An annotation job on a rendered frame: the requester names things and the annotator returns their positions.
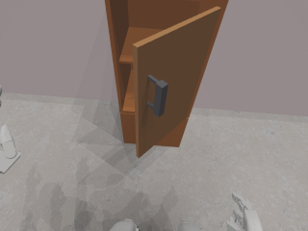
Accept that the cupboard door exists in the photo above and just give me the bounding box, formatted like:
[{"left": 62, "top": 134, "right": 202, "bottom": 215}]
[{"left": 132, "top": 6, "right": 221, "bottom": 158}]

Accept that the handle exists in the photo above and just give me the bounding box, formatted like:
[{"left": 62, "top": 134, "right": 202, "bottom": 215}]
[{"left": 146, "top": 75, "right": 168, "bottom": 117}]

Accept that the left robot hand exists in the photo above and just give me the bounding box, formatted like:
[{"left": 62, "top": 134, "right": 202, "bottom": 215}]
[{"left": 0, "top": 86, "right": 21, "bottom": 174}]

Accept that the right robot hand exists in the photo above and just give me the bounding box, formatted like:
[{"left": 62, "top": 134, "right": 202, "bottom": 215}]
[{"left": 226, "top": 192, "right": 264, "bottom": 231}]

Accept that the robot left thigh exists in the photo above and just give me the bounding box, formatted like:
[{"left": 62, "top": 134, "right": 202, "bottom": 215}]
[{"left": 110, "top": 220, "right": 140, "bottom": 231}]

